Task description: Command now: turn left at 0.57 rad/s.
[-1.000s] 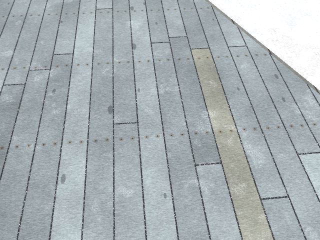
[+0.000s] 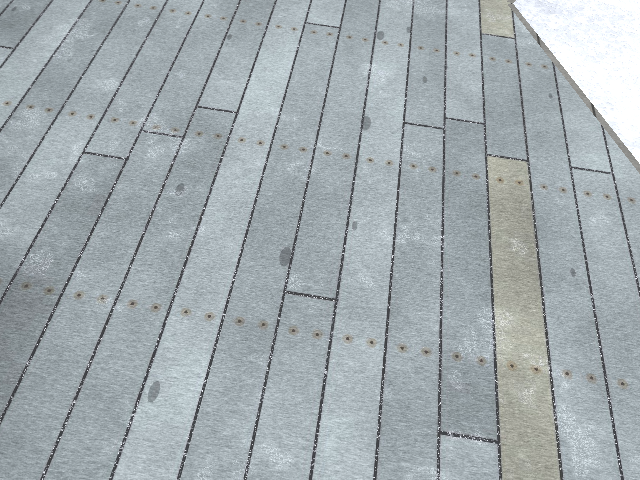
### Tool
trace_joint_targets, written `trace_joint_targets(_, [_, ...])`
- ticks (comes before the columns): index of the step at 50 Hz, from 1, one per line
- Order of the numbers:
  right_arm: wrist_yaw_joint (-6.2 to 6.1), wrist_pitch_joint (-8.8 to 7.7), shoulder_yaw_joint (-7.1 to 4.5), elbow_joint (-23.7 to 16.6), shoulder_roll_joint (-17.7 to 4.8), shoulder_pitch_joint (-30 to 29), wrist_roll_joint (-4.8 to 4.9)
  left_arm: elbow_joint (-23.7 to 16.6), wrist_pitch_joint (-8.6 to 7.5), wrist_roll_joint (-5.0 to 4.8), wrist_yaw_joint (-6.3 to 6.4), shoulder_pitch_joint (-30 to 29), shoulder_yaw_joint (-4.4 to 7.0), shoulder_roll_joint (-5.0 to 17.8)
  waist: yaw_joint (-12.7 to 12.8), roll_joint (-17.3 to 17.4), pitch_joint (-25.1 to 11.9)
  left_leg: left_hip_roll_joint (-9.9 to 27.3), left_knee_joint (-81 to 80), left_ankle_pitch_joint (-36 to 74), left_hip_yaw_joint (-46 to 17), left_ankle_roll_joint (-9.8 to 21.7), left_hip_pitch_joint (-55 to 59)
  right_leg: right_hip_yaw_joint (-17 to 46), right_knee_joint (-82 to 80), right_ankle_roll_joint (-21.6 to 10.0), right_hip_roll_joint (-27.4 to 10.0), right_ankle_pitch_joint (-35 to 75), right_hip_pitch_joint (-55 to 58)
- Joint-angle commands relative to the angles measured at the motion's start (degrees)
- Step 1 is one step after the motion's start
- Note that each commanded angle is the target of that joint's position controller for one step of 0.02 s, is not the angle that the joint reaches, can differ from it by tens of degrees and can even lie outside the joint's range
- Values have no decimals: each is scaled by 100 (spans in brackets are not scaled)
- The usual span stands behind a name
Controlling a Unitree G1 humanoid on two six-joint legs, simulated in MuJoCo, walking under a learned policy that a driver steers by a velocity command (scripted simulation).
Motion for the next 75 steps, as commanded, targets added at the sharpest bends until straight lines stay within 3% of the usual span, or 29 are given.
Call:
trace_joint_targets(1, [-86,-25,-292,-455,-1025,-37,32,-398,-121,-17,-32,-303,21,275,-34,876,-759,1288,-593,1327,-1583,868,1291,242,-806,123,-32,127,-307])
trace_joint_targets(8, [12,80,-342,-670,-1103,-278,43,-366,-252,-87,-194,-152,33,439,-49,1067,-728,1161,-374,1615,-2332,959,945,273,-2058,60,172,-201,735])
trace_joint_targets(11, [-4,150,-328,-783,-1061,-557,143,-260,-335,-86,-276,303,65,487,253,1030,-802,864,-19,1692,-2412,661,820,148,-3556,-126,155,727,1644])
trace_joint_targets(12, [-25,163,-294,-828,-919,-517,141,-213,-337,-43,-273,481,129,681,257,809,-880,616,267,961,-2241,397,376,371,-3874,-290,-279,1319,2317])
trace_joint_targets(13, [-7,161,-206,-833,-577,-227,60,-272,-289,54,-231,496,197,1052,33,-404,-989,-23,1440,-909,-1437,66,-439,1407,-3965,-759,-1474,2151,2983])
trace_joint_targets(14, [14,102,-280,-1010,-777,-174,96,-257,-250,226,-237,434,225,1272,-94,-1626,-690,-670,2488,-2685,-539,-255,-1582,2644,-4058,-1788,-2378,3167,2842])
trace_joint_targets(15, [30,58,-415,-889,-1236,-72,13,-424,-270,192,-221,205,149,955,-49,-1070,-629,-215,3630,-2525,-598,-475,-1736,2515,-4046,-2063,-2544,3110,2690])
trace_joint_targets(16, [51,81,-490,-746,-1359,-23,57,-505,-261,139,-186,-52,65,655,-118,-719,-548,-135,4036,-2121,-555,-566,-1697,1858,-3953,-1798,-2129,2897,2562])
trace_joint_targets(18, [41,198,-444,-632,-1073,42,51,-561,-226,-1,-134,-236,3,509,-95,-582,-350,-58,4415,-1532,-428,-778,-1901,1105,-3874,-1480,-1632,2646,2587])
trace_joint_targets(21, [100,212,-310,-856,-717,-329,134,-499,-133,51,-56,106,18,633,155,-732,-320,80,3883,-1173,10,-923,-1967,536,-3957,-1547,-1463,2858,2822])
trace_joint_targets(25, [165,193,-195,-1073,-544,-616,67,-493,-60,38,-74,269,103,908,364,-854,-543,348,2675,-1253,264,-915,-1383,270,-3902,-1631,-1678,3019,3017])
trace_joint_targets(29, [199,208,-204,-1049,-614,-430,56,-447,-61,-93,-212,241,123,1067,288,-955,-561,201,1456,-1140,561,-689,-434,184,-3738,-1582,-1758,3014,2738])
trace_joint_targets(31, [216,208,-221,-891,-584,-52,38,-405,-71,-201,-239,107,77,1015,21,-862,-559,66,71,-174,691,-428,364,55,-3350,-1329,-1639,2744,2516])
trace_joint_targets(32, [194,204,-244,-841,-675,55,21,-273,-98,-204,-257,358,1,810,-13,-615,-585,71,-594,526,560,-266,1040,-117,-3065,-998,-1471,2319,2157])
trace_joint_targets(33, [128,194,-304,-880,-1005,188,11,-252,-140,18,-296,605,-133,437,102,399,-927,950,-603,2225,-554,-44,2063,-563,-2159,-444,-1053,930,1410])
trace_joint_targets(34, [89,169,-287,-1065,-1317,-69,-124,-427,-184,207,-328,603,-263,136,262,1789,-947,2258,-418,3659,-1925,931,2172,-752,-1133,31,-472,-1660,321])
trace_joint_targets(35, [146,51,-212,-993,-966,103,-240,-466,-152,69,-244,156,-119,606,-206,1289,-1063,2372,-546,3119,-1969,1518,1571,-221,-329,132,-510,-1991,371])
trace_joint_targets(36, [177,-44,-152,-888,-845,-70,-242,-436,-107,-48,-220,123,-57,758,-83,1100,-797,2031,-623,2635,-1551,1361,1351,-107,36,121,-554,-1770,343])
trace_joint_targets(38, [167,-124,-133,-819,-810,-483,-124,-234,-12,-20,-150,314,-13,756,57,1001,-525,1603,-676,2070,-1086,935,1138,-27,69,132,-577,-1177,296])
trace_joint_targets(43, [118,-140,-21,-642,-505,-726,-115,-106,15,-27,-148,487,-133,390,151,944,-536,1236,-649,2030,-594,856,866,-138,-976,210,-490,-424,1079])
trace_joint_targets(46, [141,-109,-32,-476,-568,-635,-120,-147,8,-25,-159,367,-172,405,23,957,-511,1324,-619,1518,-861,962,881,-199,-1854,160,-416,-432,1427])
trace_joint_targets(48, [158,-106,19,-385,-475,-765,-69,-52,-14,-15,-181,569,-189,375,182,869,-462,1234,-560,984,-908,838,687,-273,-2833,52,-351,260,1923])
trace_joint_targets(50, [180,-161,85,-196,-313,-507,-92,11,-64,121,-193,744,-201,542,211,460,-479,912,-467,212,-764,341,260,92,-3577,-163,-620,1863,2794])
trace_joint_targets(51, [218,-201,72,-177,-350,-320,-179,1,-67,92,-173,721,-136,904,-54,-108,-433,563,-330,-266,-454,109,122,246,-3338,-363,-890,2294,2814])
trace_joint_targets(52, [208,-192,73,-161,-311,-346,-197,91,-84,12,-203,558,-129,827,-109,-572,-360,276,-319,-423,-93,-101,475,241,-3361,-572,-825,1232,2177])
trace_joint_targets(54, [155,-150,33,-130,-432,-674,-149,80,-155,68,-229,411,-226,477,67,-370,-213,276,-92,-160,-57,-147,709,171,-3537,-451,-677,668,1822])
trace_joint_targets(57, [104,-75,31,-32,-356,-586,-125,203,-252,57,-207,535,-270,427,101,-214,-194,327,-86,272,-114,-76,681,53,-3436,-313,-565,900,1922])
trace_joint_targets(64, [85,-102,10,322,-306,-413,-96,423,-215,36,-138,590,-315,401,150,106,-148,325,-105,497,-80,-146,663,-4,-3369,-335,-480,956,2038])
trace_joint_targets(75, [15,-116,11,920,-347,-262,-66,864,-184,21,-128,595,-349,318,137,144,-102,336,-131,722,-31,-184,810,-84,-3426,-336,-369,1073,2077])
